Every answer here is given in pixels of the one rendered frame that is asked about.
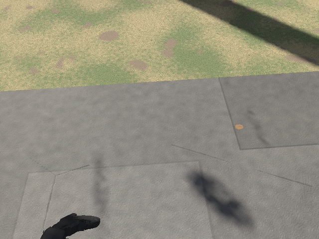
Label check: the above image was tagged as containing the left robot hand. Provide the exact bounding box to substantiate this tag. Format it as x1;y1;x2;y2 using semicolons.
40;213;101;239

